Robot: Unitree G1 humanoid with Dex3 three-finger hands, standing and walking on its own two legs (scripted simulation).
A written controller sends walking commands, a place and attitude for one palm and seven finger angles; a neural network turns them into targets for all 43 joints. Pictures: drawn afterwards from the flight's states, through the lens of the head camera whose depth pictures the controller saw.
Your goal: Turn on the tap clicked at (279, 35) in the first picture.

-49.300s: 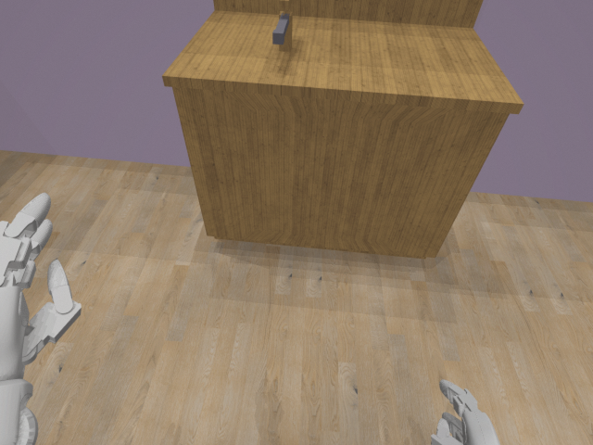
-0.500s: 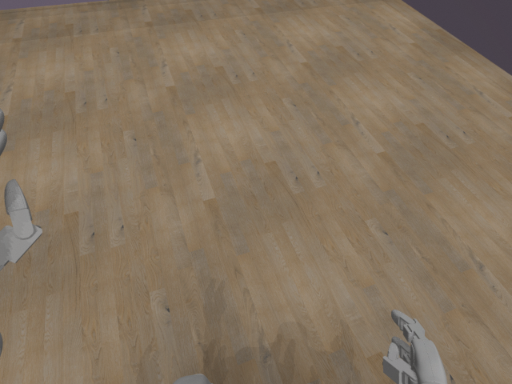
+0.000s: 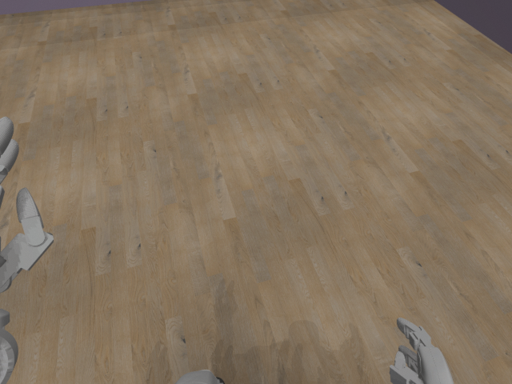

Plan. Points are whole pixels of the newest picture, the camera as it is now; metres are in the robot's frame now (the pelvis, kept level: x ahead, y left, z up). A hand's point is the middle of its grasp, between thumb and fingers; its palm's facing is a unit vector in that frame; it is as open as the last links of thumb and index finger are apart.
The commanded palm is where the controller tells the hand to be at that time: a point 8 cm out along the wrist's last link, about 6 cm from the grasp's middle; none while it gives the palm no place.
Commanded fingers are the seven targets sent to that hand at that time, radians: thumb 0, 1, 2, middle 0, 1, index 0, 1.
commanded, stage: take the last steps up to it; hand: left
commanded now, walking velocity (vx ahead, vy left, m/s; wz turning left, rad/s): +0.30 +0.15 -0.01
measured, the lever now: out of the picture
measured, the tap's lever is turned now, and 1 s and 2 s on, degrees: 73 73 73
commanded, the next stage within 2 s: none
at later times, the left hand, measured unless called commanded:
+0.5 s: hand (79, 150) +0.34 +0.26 +0.20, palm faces +0.43 -0.77 -0.47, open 7.4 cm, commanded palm +0.28 +0.30 +0.20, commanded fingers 0.00 0.90 0.90 -0.20 -0.30 -0.20 -0.30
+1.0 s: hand (96, 77) +0.47 +0.28 +0.21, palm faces +0.45 -0.76 -0.47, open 7.4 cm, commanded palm +0.41 +0.33 +0.20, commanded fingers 0.00 0.90 0.90 -0.20 -0.30 -0.20 -0.30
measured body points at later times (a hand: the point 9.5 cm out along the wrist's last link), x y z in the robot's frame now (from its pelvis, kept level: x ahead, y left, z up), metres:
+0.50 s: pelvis +0.13 +0.02 +0.02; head +0.18 +0.00 +0.47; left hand +0.31 +0.29 +0.22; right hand +0.28 -0.23 -0.09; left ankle +0.20 +0.19 -0.68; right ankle +0.08 -0.08 -0.72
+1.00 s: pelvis +0.26 +0.04 +0.01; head +0.29 +0.02 +0.46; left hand +0.44 +0.32 +0.23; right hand +0.40 -0.18 -0.11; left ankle +0.26 +0.19 -0.64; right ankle +0.25 -0.04 -0.72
